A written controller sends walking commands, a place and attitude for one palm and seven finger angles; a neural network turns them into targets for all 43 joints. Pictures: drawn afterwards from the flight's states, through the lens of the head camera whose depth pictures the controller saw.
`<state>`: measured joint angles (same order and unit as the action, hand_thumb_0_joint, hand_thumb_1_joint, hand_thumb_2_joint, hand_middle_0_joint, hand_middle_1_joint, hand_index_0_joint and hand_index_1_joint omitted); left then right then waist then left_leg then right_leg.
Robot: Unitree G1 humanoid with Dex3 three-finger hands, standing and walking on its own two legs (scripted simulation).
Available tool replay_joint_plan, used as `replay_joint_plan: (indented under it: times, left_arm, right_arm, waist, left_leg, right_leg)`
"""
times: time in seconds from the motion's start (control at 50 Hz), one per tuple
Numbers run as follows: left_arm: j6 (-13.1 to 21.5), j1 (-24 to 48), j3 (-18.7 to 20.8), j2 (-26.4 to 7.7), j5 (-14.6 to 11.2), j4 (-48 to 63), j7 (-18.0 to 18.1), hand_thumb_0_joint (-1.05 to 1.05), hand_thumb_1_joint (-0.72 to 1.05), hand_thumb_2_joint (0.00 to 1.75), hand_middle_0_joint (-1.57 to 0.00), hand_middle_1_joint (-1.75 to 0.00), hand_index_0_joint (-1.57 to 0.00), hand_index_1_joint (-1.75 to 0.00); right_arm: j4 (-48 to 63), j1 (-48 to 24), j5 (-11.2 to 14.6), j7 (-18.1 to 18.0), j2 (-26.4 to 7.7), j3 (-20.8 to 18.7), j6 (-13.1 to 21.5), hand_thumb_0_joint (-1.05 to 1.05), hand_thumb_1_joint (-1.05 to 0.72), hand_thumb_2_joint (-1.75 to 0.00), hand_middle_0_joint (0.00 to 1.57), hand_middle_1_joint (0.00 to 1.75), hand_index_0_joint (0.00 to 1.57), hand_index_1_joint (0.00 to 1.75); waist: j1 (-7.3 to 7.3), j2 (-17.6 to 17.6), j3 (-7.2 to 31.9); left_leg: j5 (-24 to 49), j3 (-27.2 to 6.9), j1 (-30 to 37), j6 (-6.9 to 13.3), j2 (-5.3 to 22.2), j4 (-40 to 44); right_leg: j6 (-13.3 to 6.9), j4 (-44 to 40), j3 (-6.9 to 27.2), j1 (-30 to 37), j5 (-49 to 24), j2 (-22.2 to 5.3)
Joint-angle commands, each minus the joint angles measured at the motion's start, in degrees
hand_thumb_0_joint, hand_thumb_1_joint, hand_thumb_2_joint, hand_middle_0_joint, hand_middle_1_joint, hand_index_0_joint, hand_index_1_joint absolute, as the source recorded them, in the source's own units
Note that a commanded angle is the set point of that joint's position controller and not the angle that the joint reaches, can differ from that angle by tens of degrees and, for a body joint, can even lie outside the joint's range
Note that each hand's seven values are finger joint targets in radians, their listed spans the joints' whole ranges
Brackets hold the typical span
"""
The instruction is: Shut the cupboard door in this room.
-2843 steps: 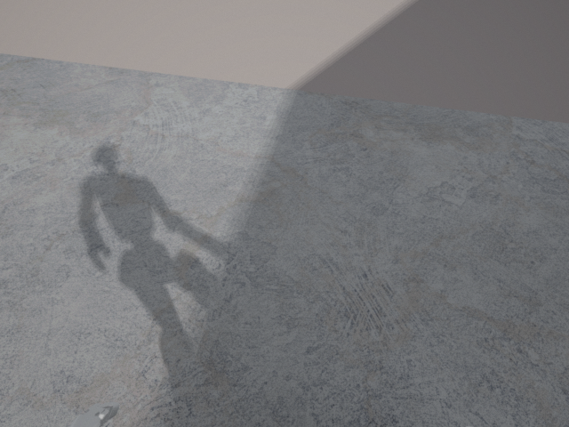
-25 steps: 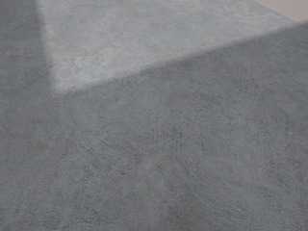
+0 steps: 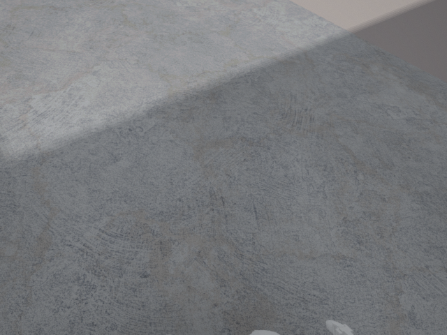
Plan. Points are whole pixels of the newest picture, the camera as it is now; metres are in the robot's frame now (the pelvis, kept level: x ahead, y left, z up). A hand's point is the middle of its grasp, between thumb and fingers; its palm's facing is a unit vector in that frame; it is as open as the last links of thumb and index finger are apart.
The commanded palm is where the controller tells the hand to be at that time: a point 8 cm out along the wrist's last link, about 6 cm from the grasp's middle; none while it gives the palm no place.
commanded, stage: turn to face it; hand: left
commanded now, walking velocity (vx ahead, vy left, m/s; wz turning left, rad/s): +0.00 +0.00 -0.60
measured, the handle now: out of the picture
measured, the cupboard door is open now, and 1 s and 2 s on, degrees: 51 51 51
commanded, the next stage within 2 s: none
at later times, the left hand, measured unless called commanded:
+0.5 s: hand (163, 324) +0.16 +0.12 -0.14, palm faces -0.30 -0.92 -0.26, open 7.4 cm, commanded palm none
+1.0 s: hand (153, 304) +0.19 +0.15 -0.16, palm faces -0.50 -0.84 -0.20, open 7.4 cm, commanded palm none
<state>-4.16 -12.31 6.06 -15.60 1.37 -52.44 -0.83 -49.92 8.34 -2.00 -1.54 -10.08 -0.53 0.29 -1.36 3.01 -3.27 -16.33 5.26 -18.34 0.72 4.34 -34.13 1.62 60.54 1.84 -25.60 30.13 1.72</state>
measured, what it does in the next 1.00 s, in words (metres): steps on the spot, turning right: right foot, then left foot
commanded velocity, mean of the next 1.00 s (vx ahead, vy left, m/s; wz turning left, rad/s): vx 0.00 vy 0.00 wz -0.60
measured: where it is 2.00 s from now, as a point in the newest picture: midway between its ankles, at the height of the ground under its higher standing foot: outside the picture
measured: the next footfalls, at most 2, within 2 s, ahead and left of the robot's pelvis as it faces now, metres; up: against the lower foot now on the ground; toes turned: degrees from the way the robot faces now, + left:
right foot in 0.32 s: +0.01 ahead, -0.14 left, +0.00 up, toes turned -18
left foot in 0.78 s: +0.11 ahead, +0.07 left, +0.00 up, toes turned -25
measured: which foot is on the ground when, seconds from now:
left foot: down 0.00-0.32, up 0.34-0.76, down 0.78-1.00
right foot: up 0.00-0.30, down 0.32-0.78, up 0.80-1.00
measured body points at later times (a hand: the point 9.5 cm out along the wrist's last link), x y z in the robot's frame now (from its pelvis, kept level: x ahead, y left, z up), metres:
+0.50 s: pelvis +0.00 -0.04 +0.01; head +0.03 -0.07 +0.45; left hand +0.17 +0.17 -0.12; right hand -0.05 -0.31 -0.15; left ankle +0.02 +0.11 -0.65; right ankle -0.03 -0.13 -0.73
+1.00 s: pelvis +0.02 +0.00 +0.01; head +0.07 +0.01 +0.46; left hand +0.22 +0.19 -0.14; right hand -0.04 -0.25 -0.11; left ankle +0.07 +0.09 -0.73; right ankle -0.09 -0.10 -0.64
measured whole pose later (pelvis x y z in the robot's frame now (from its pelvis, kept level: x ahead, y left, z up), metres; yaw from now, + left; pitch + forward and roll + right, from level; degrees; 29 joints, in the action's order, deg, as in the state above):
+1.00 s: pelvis +0.02 +0.00 +0.01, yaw -35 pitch +1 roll -3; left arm -4.9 -12.0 6.0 -15.8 1.5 -52.0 -2.2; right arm -49.8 10.5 -1.9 -2.0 -10.5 -0.4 -0.4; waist -1.4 1.5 -4.2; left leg -15.1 8.5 -13.3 1.0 5.7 -27.9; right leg 3.1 63.4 -0.5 -28.2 25.0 -0.4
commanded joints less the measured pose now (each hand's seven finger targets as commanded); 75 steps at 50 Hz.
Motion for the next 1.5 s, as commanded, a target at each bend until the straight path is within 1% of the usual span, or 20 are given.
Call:
replay_joint_plan:
  times: [0.0,0.2,0.26,0.28,0.3,0.32,0.44,0.64,0.72,0.74,0.76,0.78,0.86,1.06,1.16,1.18,1.2,1.22,1.32,1.48]
  left_arm:
    - [0.82,0.31,0.45,-2.69,-0.14,5.79,-0.99,0.0,0.9,0.9,-0.2,-0.3,-0.2,-0.3]
    - [1.17,5.25,-0.83,-1.41,-0.1,8.41,-1.46,0.0,0.9,0.9,-0.2,-0.3,-0.2,-0.3]
    - [1.79,1.11,-0.61,-2.83,-0.14,7.19,-1.2,0.0,0.9,0.9,-0.2,-0.3,-0.2,-0.3]
    - [2.28,-2.51,-0.03,-5.4,0.13,6.11,-0.87,0.0,0.9,0.9,-0.2,-0.3,-0.2,-0.3]
    - [3.21,-5.32,1.01,-11.89,0.71,5.26,-0.14,0.0,0.9,0.9,-0.2,-0.3,-0.2,-0.3]
    - [3.07,-7.4,1.47,-14.58,0.04,4.48,0.66,0.0,0.9,0.9,-0.2,-0.3,-0.2,-0.3]
    - [3.38,3.08,-0.07,-7.79,-0.36,7.07,1.54,0.0,0.9,0.9,-0.2,-0.3,-0.2,-0.3]
    - [3.11,-1.3,0.87,-9.08,0.22,5.14,1.35,0.0,0.9,0.9,-0.2,-0.3,-0.2,-0.3]
    - [2.44,2.11,0.85,-8.07,-0.21,5.2,1.44,0.0,0.9,0.9,-0.2,-0.3,-0.2,-0.3]
    - [2.17,2.0,0.36,-5.72,-0.74,5.94,1.36,0.0,0.9,0.9,-0.2,-0.3,-0.2,-0.3]
    - [2.03,0.33,-0.32,-2.58,-1.41,6.85,0.72,0.0,0.9,0.9,-0.2,-0.3,-0.2,-0.3]
    - [1.97,1.98,-0.37,-3.71,-0.7,7.35,0.57,0.0,0.9,0.9,-0.2,-0.3,-0.2,-0.3]
    - [0.87,0.7,0.9,-4.47,0.25,5.19,-0.96,0.0,0.9,0.9,-0.2,-0.3,-0.2,-0.3]
    - [0.88,5.47,-0.68,-1.02,-0.11,6.94,-1.64,0.0,0.9,0.9,-0.2,-0.3,-0.2,-0.3]
    - [1.75,-0.09,-0.29,-3.26,-0.07,5.6,-1.27,0.0,0.9,0.9,-0.2,-0.3,-0.2,-0.3]
    - [2.43,-3.92,0.44,-7.25,0.29,4.4,-0.79,0.0,0.9,0.9,-0.2,-0.3,-0.2,-0.3]
    - [3.17,-6.36,1.66,-13.56,0.67,3.65,0.13,0.0,0.9,0.9,-0.2,-0.3,-0.2,-0.3]
    - [2.94,-8.5,1.7,-14.54,-0.3,2.99,0.9,0.0,0.9,0.9,-0.2,-0.3,-0.2,-0.3]
    - [3.26,3.56,-0.02,-7.76,-0.49,6.12,1.55,0.0,0.9,0.9,-0.2,-0.3,-0.2,-0.3]
    - [3.5,-0.82,0.13,-8.81,-0.02,4.93,1.15,0.0,0.9,0.9,-0.2,-0.3,-0.2,-0.3]
  right_arm:
    - [3.65,2.63,-0.05,-1.04,-12.39,-3.39,0.36,0.0,-0.9,-0.9,0.2,0.3,0.2,0.3]
    - [0.86,7.5,0.11,0.05,-14.64,-5.03,-0.1,0.0,-0.9,-0.9,0.2,0.3,0.2,0.3]
    - [0.87,5.94,0.52,0.42,-15.22,-5.37,-0.43,0.0,-0.9,-0.9,0.2,0.3,0.2,0.3]
    - [1.21,5.74,0.96,0.66,-14.19,-5.37,-0.46,0.0,-0.9,-0.9,0.2,0.3,0.2,0.3]
    - [3.11,5.06,1.36,0.91,-9.5,-4.2,-0.68,0.0,-0.9,-0.9,0.2,0.3,0.2,0.3]
    - [5.04,2.22,1.06,0.66,-8.95,-3.62,-1.35,0.0,-0.9,-0.9,0.2,0.3,0.2,0.3]
    - [1.66,4.14,0.88,0.78,-9.19,-3.88,-2.22,0.0,-0.9,-0.9,0.2,0.3,0.2,0.3]
    - [3.87,0.11,1.53,0.23,-8.07,-3.73,-1.63,0.0,-0.9,-0.9,0.2,0.3,0.2,0.3]
    - [2.01,5.43,2.1,-0.32,-8.17,-3.66,-0.78,0.0,-0.9,-0.9,0.2,0.3,0.2,0.3]
    - [1.52,7.45,1.76,-0.64,-10.81,-3.89,-0.06,0.0,-0.9,-0.9,0.2,0.3,0.2,0.3]
    - [1.96,8.0,0.88,-0.81,-16.28,-4.83,0.38,0.0,-0.9,-0.9,0.2,0.3,0.2,0.3]
    - [2.53,8.81,0.57,-1.05,-17.69,-4.95,-0.11,0.0,-0.9,-0.9,0.2,0.3,0.2,0.3]
    - [4.93,1.34,0.09,-1.29,-12.4,-3.17,0.11,0.0,-0.9,-0.9,0.2,0.3,0.2,0.3]
    - [1.11,7.5,0.18,-0.4,-14.0,-4.84,-0.23,0.0,-0.9,-0.9,0.2,0.3,0.2,0.3]
    - [1.29,4.94,0.6,0.24,-15.13,-5.51,-0.63,0.0,-0.9,-0.9,0.2,0.3,0.2,0.3]
    - [1.78,4.92,1.13,0.6,-13.03,-5.21,-0.72,0.0,-0.9,-0.9,0.2,0.3,0.2,0.3]
    - [4.71,2.22,1.22,0.79,-7.97,-3.76,-0.84,0.0,-0.9,-0.9,0.2,0.3,0.2,0.3]
    - [5.58,0.67,1.05,0.26,-9.91,-3.59,-1.86,0.0,-0.9,-0.9,0.2,0.3,0.2,0.3]
    - [2.01,2.91,0.89,0.78,-9.97,-4.02,-2.16,0.0,-0.9,-0.9,0.2,0.3,0.2,0.3]
    - [3.11,0.01,1.03,0.62,-8.81,-3.86,-2.11,0.0,-0.9,-0.9,0.2,0.3,0.2,0.3]
  waist:
    - [0.99,-13.34,3.94]
    - [3.74,-15.76,7.1]
    - [1.06,-13.9,8.01]
    - [-0.71,-8.09,9.16]
    - [-2.57,11.22,9.63]
    - [-3.92,14.82,7.84]
    - [1.97,5.26,4.89]
    - [-0.18,5.52,6.34]
    - [3.16,4.72,8.09]
    - [3.86,-2.45,9.62]
    - [3.5,-17.97,9.92]
    - [4.33,-18.49,8.0]
    - [0.74,-13.04,1.94]
    - [3.78,-16.08,5.68]
    - [0.02,-13.09,7.03]
    - [-1.9,-3.06,8.97]
    - [-3.75,16.04,7.0]
    - [-4.77,13.56,7.02]
    - [1.55,8.25,5.1]
    - [-0.02,3.34,5.39]
  left_leg:
    - [22.28,-8.76,9.02,6.37,15.23,15.6]
    - [25.55,-0.8,13.87,6.25,17.24,11.18]
    - [22.33,2.81,9.92,2.48,16.01,4.39]
    - [15.94,4.49,4.14,-0.38,13.64,-2.25]
    - [-9.12,8.3,-9.96,-4.37,5.49,-14.53]
    - [-21.44,3.1,-16.64,-5.16,1.05,-26.49]
    - [-4.45,-4.45,-15.02,-6.25,1.99,-30.88]
    - [-8.47,-4.81,-9.49,-5.65,-2.04,-13.06]
    - [2.1,-4.49,6.64,-4.65,-3.22,6.81]
    - [4.56,-8.56,14.63,-3.32,2.24,14.19]
    - [11.76,-22.77,20.66,2.13,16.66,17.92]
    - [17.56,-25.85,16.02,7.39,23.68,17.87]
    - [18.38,-11.71,6.94,6.13,15.55,17.38]
    - [26.07,-0.9,14.1,6.38,16.13,11.74]
    - [18.63,3.05,6.54,1.58,15.27,1.85]
    - [9.35,5.97,-0.22,-1.81,11.48,-7.18]
    - [-19.69,7.67,-16.22,-5.22,1.74,-20.79]
    - [-21.18,-0.54,-17.33,-4.77,1.41,-30.04]
    - [-4.54,-4.96,-16.63,-6.07,2.68,-32.58]
    - [-5.96,-4.69,-13.67,-6.47,-0.45,-20.74]
  right_leg:
    - [1.63,6.87,-1.39,-6.25,-3.74,-3.85]
    - [0.54,-16.12,-7.32,2.12,-5.28,-3.07]
    - [-1.09,-30.41,-8.49,12.24,-15.85,-2.19]
    - [-2.46,-37.28,-4.56,20.36,-22.62,-5.01]
    - [-7.21,-42.29,13.33,29.31,-37.41,-18.87]
    - [-12.61,-40.8,20.56,26.12,-51.38,-25.21]
    - [-11.05,-41.15,9.56,16.77,-37.22,-14.8]
    - [-13.49,-39.02,19.7,17.94,-37.09,-14.69]
    - [-8.51,-33.21,20.11,9.29,-35.21,-10.7]
    - [-5.49,-28.59,15.85,3.24,-27.14,-5.62]
    - [-1.64,-17.21,6.56,-6.98,-5.8,2.47]
    - [-0.42,-4.49,1.78,-7.55,5.91,1.18]
    - [1.22,8.04,0.91,-6.89,-3.61,-2.66]
    - [1.27,-12.1,-6.51,-0.44,-5.21,-3.39]
    - [-1.4,-32.04,-7.79,15.2,-17.83,-2.43]
    - [-3.61,-38.52,-0.17,23.62,-24.77,-8.42]
    - [-9.77,-41.49,20.52,28.64,-42.04,-22.26]
    - [-14.01,-41.48,22.29,24.18,-46.69,-25.93]
    - [-10.55,-41.37,10.31,18.31,-35.38,-14.68]
    - [-12.82,-41.13,16.59,18.34,-33.21,-14.41]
